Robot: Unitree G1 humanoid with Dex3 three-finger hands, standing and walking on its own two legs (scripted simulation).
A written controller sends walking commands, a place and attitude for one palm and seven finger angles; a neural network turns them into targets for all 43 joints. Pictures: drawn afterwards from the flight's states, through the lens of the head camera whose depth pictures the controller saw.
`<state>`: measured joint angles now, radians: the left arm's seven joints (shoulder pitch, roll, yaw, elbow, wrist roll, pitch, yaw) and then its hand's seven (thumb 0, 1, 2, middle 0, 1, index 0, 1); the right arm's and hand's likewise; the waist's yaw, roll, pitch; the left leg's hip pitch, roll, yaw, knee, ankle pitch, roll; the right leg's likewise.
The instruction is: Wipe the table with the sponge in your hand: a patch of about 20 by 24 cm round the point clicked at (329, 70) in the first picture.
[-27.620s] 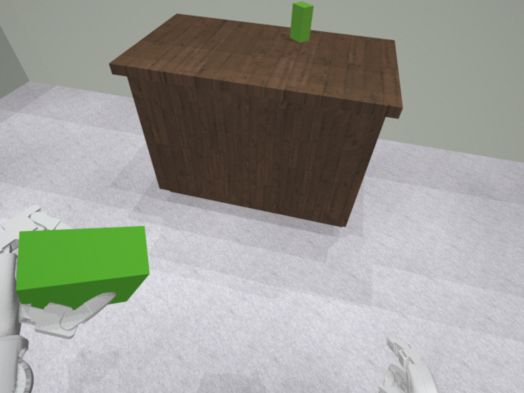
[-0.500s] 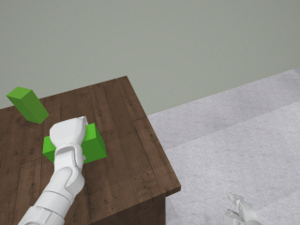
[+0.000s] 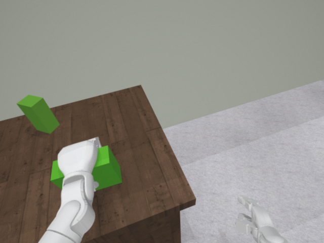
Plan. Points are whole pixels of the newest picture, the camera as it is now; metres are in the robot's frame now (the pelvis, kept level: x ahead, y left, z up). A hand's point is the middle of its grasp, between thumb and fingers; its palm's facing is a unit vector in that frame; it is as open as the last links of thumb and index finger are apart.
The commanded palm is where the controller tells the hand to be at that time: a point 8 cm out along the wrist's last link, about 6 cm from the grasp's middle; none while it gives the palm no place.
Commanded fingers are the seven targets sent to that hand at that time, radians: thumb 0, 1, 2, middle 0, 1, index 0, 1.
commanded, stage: wipe back along the middle lane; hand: left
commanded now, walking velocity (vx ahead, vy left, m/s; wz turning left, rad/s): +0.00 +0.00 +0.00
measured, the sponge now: (92, 175) +0.28 +0.24 +0.01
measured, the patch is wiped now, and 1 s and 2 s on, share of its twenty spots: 0.80 0.85 0.95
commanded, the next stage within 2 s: slide across to the third lane in 0.12 s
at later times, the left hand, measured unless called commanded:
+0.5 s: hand (98, 172) +0.27 +0.20 +0.05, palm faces +0.00 -0.06 -1.00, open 9.4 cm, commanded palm +0.24 +0.17 +0.10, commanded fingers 0.00 0.10 1.30 -1.20 -1.60 -1.20 -1.60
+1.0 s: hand (125, 163) +0.30 +0.14 +0.05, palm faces +0.01 -0.06 -1.00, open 9.4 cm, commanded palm +0.27 +0.13 +0.10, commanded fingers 0.00 0.10 1.30 -1.20 -1.60 -1.20 -1.60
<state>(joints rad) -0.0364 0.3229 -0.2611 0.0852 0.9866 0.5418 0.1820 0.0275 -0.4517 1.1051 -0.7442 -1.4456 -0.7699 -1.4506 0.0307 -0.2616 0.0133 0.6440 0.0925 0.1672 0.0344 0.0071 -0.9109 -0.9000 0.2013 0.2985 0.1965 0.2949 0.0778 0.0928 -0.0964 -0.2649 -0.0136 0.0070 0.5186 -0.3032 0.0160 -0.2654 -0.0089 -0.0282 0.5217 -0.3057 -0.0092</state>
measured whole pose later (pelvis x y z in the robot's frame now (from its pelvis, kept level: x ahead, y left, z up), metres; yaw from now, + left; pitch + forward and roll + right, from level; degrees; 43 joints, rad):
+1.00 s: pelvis -0.02 -0.03 +0.00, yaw +1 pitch +1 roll +1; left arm -0.27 0.18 -0.45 0.31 0.98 0.62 0.19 0.01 -0.47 1.11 -0.76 -1.44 -0.80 -1.40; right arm -0.01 -0.26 0.00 0.70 0.10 0.17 0.06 0.01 -0.91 -0.90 0.20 0.30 0.19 0.29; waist 0.09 0.10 -0.09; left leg -0.26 0.00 -0.01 0.51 -0.27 -0.02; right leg -0.28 0.01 -0.05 0.56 -0.30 -0.04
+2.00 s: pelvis -0.03 -0.02 +0.00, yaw -1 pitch +7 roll +0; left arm -0.67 0.24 -0.22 0.87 0.95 0.47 0.24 0.00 -0.48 1.11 -0.78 -1.43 -0.82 -1.39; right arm 0.13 -0.27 0.00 0.75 0.09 0.17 -0.03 0.01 -0.91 -0.90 0.20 0.30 0.20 0.29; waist 0.00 0.06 -0.12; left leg -0.40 0.02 0.01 0.52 -0.25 -0.01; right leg -0.41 0.02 -0.03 0.53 -0.26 -0.04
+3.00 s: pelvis -0.01 +0.01 +0.00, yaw -2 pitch +11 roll -1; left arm -0.80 0.27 -0.20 1.04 0.94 0.45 0.32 -0.01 -0.47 1.11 -0.77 -1.43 -0.79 -1.42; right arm 0.22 -0.26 -0.02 0.79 0.07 0.16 0.02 0.00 -0.91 -0.90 0.20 0.30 0.20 0.29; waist -0.03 0.05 -0.15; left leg -0.46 0.01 0.03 0.54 -0.28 0.02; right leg -0.45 0.01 0.00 0.50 -0.25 0.00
